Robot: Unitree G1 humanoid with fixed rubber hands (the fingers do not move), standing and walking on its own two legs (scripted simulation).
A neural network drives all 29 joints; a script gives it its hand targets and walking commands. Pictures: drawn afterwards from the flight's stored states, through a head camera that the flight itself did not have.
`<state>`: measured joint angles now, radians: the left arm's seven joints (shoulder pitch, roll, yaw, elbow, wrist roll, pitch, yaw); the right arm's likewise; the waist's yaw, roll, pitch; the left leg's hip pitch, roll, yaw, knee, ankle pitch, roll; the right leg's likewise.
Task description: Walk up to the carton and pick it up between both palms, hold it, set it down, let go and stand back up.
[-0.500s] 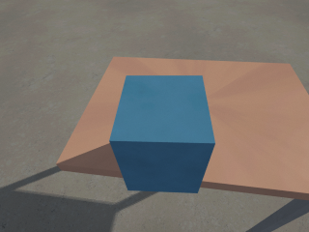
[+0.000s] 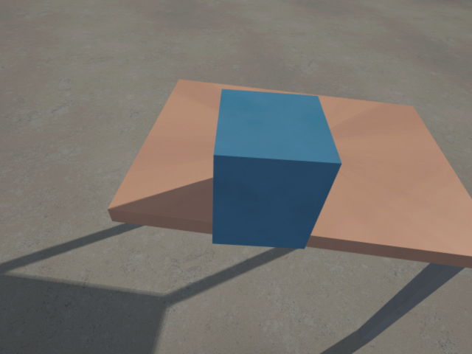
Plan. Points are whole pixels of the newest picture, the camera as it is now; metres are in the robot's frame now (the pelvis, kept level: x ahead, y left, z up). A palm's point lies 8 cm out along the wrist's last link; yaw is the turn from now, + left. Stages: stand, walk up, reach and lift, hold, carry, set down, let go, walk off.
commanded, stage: walk up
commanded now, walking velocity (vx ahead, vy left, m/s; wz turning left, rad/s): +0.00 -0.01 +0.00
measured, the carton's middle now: (264, 171) +0.48 -0.05 +0.06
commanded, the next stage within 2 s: none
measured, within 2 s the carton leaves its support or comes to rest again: neither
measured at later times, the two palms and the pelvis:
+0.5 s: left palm out of the picture +0.11 +0.23 -0.13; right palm out of the picture -0.12 -0.17 -0.11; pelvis +0.03 +0.01 +0.01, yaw -1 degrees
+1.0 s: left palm out of the picture +0.05 +0.18 -0.10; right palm out of the picture +0.09 -0.29 -0.15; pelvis +0.09 -0.06 +0.01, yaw +0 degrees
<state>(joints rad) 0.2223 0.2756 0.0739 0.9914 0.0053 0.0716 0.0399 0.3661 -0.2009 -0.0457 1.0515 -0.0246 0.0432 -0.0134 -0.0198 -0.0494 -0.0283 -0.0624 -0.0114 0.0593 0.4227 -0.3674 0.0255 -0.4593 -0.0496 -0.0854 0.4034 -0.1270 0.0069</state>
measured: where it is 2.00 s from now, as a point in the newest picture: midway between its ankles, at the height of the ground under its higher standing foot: outside the picture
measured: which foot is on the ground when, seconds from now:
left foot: down 0.00-0.62, up 0.64-1.00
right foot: up 0.00-0.60, down 0.62-1.00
